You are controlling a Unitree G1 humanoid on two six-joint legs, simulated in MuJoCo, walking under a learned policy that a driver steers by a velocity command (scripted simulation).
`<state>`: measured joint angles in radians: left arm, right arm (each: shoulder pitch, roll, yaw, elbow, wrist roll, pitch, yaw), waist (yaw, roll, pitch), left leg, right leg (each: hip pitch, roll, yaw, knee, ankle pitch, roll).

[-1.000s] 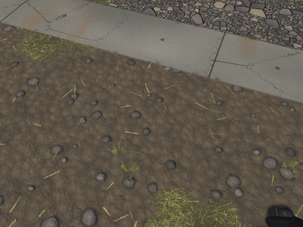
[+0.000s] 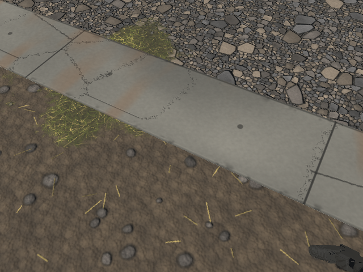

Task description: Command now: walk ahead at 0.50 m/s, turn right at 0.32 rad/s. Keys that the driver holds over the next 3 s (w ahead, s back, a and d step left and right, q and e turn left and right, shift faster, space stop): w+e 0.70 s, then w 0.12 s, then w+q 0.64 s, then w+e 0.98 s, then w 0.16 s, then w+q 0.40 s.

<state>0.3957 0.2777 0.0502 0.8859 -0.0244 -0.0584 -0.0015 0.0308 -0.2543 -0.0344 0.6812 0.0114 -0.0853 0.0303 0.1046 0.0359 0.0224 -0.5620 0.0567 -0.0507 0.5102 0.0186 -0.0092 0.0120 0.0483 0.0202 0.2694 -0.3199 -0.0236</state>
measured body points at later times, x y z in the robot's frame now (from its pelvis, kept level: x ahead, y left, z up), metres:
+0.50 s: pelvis +0.26 -0.01 +0.00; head +0.28 -0.03 +0.44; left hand +0.52 +0.17 -0.09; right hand +0.20 -0.30 -0.13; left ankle +0.17 +0.14 -0.74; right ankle +0.37 -0.18 -0.71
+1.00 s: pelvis +0.51 -0.13 +0.00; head +0.53 -0.15 +0.45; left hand +0.69 +0.10 -0.11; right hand +0.58 -0.44 -0.10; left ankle +0.75 -0.09 -0.70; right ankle +0.38 -0.16 -0.74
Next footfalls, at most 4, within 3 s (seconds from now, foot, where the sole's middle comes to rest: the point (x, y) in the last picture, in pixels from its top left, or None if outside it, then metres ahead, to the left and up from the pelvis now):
0.06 left None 0.21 0.14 -0.77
0.56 right None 0.41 -0.18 -0.77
1.10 left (243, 194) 0.79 -0.12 -0.77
1.60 right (302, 155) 1.01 -0.39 -0.77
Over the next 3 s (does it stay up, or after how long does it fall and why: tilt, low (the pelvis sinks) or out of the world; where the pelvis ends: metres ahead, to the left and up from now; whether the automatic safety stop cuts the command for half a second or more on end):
stays up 1.51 -0.59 0.00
